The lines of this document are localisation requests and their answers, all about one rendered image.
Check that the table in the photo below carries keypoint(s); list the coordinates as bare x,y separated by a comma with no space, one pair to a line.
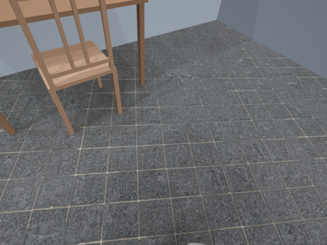
39,10

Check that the chair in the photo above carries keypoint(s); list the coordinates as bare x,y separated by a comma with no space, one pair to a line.
72,64

